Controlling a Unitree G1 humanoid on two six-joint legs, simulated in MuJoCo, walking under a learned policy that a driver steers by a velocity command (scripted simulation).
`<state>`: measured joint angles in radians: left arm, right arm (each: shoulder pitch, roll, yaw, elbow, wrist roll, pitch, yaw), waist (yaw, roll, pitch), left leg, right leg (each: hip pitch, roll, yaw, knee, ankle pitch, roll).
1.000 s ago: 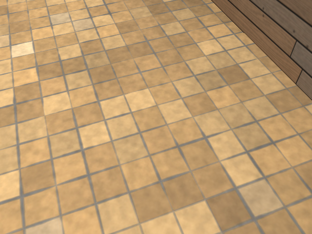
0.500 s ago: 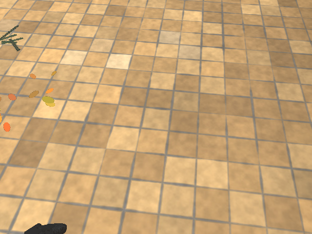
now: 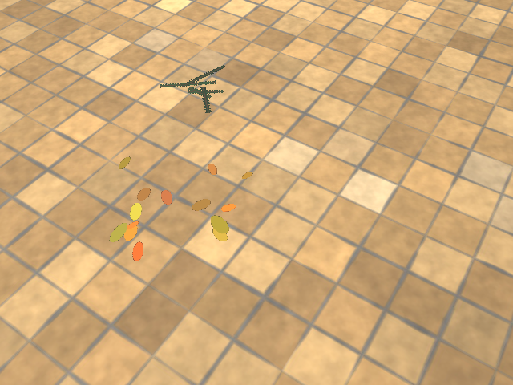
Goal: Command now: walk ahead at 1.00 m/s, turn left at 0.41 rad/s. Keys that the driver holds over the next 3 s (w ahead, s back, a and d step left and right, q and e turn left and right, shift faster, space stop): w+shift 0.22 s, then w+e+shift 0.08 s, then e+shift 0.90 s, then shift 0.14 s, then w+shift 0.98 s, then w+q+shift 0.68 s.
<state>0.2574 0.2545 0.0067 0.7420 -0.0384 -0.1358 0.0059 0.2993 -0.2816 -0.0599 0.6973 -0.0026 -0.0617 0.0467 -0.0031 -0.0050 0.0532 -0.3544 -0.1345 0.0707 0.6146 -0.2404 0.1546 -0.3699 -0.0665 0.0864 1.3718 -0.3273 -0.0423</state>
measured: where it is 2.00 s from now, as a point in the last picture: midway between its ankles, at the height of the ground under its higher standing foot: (377, 263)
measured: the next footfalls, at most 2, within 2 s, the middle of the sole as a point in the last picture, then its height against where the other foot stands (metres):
right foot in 0.34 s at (341, 358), level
left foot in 0.78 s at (295, 269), level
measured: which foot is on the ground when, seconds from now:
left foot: down 0.00-0.34, up 0.36-0.76, down 0.78-1.00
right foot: up 0.00-0.32, down 0.34-0.76, up 0.78-1.00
